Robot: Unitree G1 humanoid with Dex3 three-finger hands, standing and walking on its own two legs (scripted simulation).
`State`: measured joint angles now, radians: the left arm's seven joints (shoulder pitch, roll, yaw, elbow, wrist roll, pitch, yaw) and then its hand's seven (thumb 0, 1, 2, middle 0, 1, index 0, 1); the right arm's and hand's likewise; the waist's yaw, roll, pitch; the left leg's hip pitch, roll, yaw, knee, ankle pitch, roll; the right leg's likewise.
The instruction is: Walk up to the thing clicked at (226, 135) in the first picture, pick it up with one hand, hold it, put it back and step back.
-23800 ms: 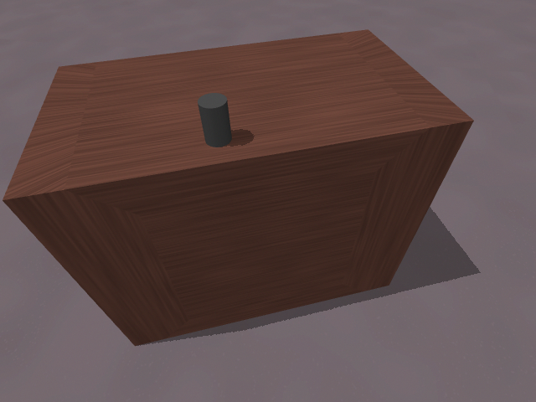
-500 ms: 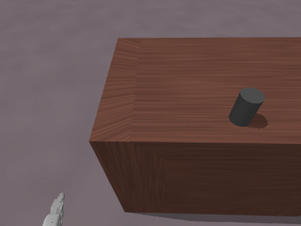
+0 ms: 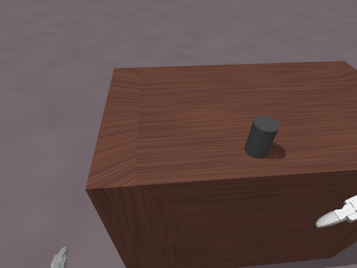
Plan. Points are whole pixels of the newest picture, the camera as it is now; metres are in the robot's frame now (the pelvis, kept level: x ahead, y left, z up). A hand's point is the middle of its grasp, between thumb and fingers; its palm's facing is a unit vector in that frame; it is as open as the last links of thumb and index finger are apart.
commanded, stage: sink last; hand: right
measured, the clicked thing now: (260, 137) +0.41 -0.22 +0.08
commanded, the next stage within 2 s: home in 0.56 s
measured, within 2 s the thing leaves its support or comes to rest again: neither
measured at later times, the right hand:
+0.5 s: hand out of the picture +0.14 -0.24 +0.21, palm faces +0.49 +0.74 -0.46, open 17.6 cm
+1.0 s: hand (309, 245) +0.15 -0.21 +0.09, palm faces +0.24 +0.92 -0.32, open 17.3 cm
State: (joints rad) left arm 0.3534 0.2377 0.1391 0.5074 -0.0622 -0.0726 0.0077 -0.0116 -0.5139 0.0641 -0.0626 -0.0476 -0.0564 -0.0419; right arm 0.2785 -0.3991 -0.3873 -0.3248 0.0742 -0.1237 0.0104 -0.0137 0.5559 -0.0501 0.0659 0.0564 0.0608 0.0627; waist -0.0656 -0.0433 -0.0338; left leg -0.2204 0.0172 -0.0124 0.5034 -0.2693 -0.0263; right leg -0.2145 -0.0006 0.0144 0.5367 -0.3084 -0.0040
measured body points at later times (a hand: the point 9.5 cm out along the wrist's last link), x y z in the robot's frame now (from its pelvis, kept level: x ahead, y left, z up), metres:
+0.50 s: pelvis -0.04 +0.03 +0.00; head -0.05 +0.05 +0.45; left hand +0.12 +0.28 -0.09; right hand +0.11 -0.28 +0.24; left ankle +0.00 +0.14 -0.74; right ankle -0.01 -0.11 -0.74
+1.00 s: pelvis -0.04 +0.01 +0.00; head -0.03 +0.02 +0.45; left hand +0.13 +0.22 -0.09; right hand +0.13 -0.25 +0.11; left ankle +0.00 +0.14 -0.74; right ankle -0.01 -0.11 -0.74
